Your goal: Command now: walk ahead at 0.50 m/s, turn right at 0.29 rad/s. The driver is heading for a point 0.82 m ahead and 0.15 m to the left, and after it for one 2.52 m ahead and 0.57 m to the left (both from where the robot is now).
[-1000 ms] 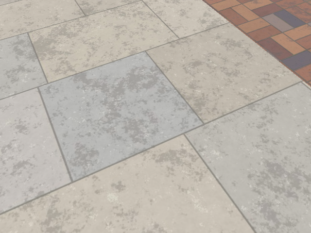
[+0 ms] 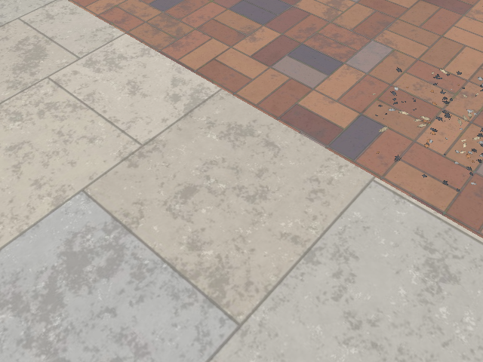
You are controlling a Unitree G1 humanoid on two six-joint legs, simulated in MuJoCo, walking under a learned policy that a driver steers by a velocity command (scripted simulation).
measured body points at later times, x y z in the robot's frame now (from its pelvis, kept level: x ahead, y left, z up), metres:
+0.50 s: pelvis +0.28 +0.06 -0.01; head +0.31 +0.07 +0.44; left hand +0.31 +0.32 -0.14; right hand +0.40 -0.19 -0.14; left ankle +0.32 +0.11 -0.74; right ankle +0.20 -0.06 -0.64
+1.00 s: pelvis +0.57 +0.07 -0.01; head +0.60 +0.07 +0.44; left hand +0.64 +0.36 -0.11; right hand +0.65 -0.19 -0.15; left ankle +0.40 +0.13 -0.65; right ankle +0.66 +0.01 -0.74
